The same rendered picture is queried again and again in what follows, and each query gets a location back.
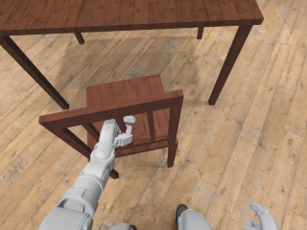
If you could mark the right robot hand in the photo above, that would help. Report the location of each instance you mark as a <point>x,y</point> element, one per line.
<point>266,221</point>

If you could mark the right robot thigh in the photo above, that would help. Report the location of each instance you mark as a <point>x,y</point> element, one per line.
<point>191,220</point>

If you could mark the table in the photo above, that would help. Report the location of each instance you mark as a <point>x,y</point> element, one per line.
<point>49,17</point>

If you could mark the left robot upper arm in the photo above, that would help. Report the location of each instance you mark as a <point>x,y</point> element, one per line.
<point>66,219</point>

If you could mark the left robot hand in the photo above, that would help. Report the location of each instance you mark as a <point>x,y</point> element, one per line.
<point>110,130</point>

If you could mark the robot left forearm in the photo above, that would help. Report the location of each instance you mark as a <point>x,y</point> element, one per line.
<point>85,193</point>

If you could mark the chair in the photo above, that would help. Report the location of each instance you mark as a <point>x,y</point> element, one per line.
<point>143,98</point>

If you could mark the right robot foot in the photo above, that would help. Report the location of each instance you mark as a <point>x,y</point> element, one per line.
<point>181,208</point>

